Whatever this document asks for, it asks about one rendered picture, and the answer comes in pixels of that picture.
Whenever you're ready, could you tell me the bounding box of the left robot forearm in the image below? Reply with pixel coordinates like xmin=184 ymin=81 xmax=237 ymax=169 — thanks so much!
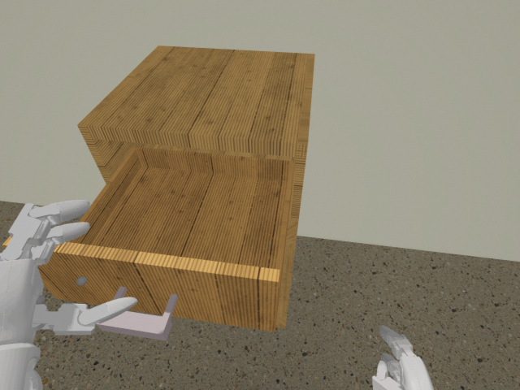
xmin=0 ymin=343 xmax=43 ymax=390

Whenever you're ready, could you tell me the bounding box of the robot left hand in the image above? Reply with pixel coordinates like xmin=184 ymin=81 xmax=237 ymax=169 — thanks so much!
xmin=0 ymin=200 xmax=137 ymax=345

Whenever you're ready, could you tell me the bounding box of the handle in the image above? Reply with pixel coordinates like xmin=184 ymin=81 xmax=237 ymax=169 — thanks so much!
xmin=96 ymin=286 xmax=178 ymax=341

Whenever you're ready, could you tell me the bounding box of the drawer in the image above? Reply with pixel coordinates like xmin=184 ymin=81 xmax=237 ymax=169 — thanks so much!
xmin=3 ymin=146 xmax=295 ymax=332

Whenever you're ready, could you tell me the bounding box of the robot right hand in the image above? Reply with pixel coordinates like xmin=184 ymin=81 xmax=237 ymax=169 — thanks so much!
xmin=372 ymin=326 xmax=434 ymax=390

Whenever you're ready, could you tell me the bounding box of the cabinet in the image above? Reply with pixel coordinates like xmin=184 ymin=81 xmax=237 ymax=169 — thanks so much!
xmin=77 ymin=45 xmax=315 ymax=328

